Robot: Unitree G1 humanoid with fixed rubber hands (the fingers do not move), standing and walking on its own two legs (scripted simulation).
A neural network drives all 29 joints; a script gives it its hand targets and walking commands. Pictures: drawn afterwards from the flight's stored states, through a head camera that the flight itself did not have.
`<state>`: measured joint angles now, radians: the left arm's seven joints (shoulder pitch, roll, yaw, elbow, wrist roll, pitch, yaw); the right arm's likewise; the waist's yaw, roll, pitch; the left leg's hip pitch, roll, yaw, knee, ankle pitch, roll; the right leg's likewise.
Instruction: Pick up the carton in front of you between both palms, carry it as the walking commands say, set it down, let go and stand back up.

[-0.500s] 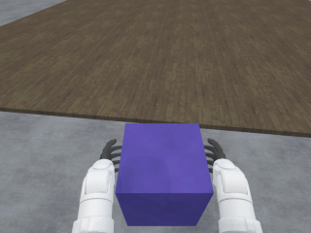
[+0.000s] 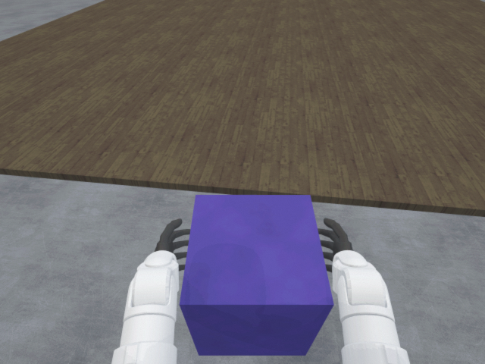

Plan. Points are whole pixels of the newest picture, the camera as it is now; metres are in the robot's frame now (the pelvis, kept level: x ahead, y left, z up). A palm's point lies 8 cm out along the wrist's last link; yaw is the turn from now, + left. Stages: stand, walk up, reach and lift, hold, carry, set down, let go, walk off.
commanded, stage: hold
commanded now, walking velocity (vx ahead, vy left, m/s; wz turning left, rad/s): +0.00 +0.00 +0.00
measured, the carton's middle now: (252, 278) +0.30 +0.00 -0.03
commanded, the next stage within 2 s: carry in 0.56 s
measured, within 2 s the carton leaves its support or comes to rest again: neither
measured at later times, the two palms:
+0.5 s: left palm (165, 262) +0.28 +0.15 +0.05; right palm (342, 262) +0.28 -0.15 +0.05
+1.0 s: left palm (170, 213) +0.37 +0.16 +0.07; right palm (330, 211) +0.37 -0.15 +0.08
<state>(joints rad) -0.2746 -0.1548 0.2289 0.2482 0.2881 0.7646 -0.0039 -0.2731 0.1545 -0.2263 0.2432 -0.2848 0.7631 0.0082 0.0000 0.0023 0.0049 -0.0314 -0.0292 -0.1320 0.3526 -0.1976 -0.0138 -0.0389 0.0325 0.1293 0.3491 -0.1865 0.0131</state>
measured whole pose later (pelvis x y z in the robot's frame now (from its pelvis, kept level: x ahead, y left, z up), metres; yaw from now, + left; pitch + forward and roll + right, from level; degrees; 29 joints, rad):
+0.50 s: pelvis +0.00 +0.00 +0.00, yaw +0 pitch -7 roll +0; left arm -0.28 -0.16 0.24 0.25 0.29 0.77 0.00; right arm -0.28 0.16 -0.23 0.25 -0.28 0.76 0.01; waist 0.00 0.00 0.01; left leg -0.04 -0.03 -0.13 0.36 -0.20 -0.01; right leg -0.05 0.03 0.13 0.36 -0.19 0.01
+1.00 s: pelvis +0.11 +0.00 -0.02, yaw -1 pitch +6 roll +1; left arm -0.08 -0.13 0.10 -0.34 0.09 1.07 0.10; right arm -0.12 0.13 -0.07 -0.30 -0.09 1.06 -0.09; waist -0.01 -0.01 -0.19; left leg -0.22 0.04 0.09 0.55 -0.43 -0.02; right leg -0.37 -0.08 -0.05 0.83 -0.44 0.02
